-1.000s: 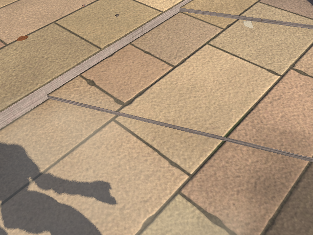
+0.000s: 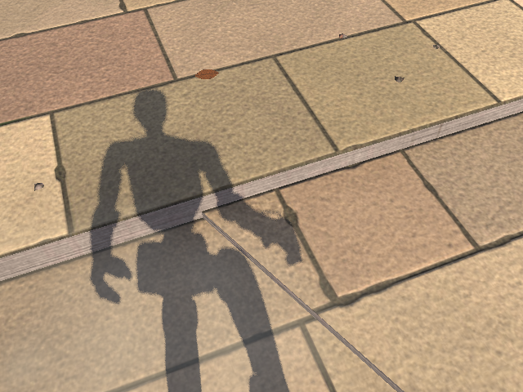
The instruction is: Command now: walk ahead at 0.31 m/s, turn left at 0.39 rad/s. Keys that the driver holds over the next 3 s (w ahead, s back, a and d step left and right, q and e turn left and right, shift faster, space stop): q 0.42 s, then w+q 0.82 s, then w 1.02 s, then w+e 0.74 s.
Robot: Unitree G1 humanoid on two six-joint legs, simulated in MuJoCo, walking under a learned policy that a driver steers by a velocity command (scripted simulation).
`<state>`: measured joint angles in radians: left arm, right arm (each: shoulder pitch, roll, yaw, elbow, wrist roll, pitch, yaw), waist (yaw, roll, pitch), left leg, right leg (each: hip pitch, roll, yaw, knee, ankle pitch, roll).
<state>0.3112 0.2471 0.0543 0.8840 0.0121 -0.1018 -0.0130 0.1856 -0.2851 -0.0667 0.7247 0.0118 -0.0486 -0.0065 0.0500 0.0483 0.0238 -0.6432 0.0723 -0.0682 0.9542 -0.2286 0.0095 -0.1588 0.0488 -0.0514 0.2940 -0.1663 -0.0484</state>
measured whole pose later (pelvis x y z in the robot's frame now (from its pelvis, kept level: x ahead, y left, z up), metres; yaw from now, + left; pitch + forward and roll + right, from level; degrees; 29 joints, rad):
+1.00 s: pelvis +0.27 +0.09 -0.01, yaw +34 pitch +3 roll +0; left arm 0.42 0.28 0.06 0.81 0.03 -0.06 0.00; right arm 0.14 -0.29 -0.07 0.60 -0.04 0.03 0.08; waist 0.09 0.03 -0.01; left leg -0.64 0.06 0.01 0.78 -0.15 0.01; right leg 0.03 -0.08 -0.17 0.29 -0.35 0.06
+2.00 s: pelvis +0.67 +0.47 -0.01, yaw +48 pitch +0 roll -1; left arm 0.42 0.22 0.03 0.93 0.02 -0.07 -0.01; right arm 0.08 -0.24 0.01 0.81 -0.03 -0.03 0.03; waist 0.06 0.03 0.05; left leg -0.53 0.04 0.06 0.67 -0.13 0.04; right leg 0.03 0.06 -0.07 0.26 -0.30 -0.05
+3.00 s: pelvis +1.06 +0.86 +0.10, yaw +25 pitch +5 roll +1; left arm 0.46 0.23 0.04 0.80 -0.03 -0.04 0.03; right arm -0.07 -0.22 0.00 0.63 0.01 -0.11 0.03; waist 0.11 0.04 -0.01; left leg -0.64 -0.01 -0.06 0.52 0.02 -0.03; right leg -0.05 0.12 0.18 0.35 -0.36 -0.11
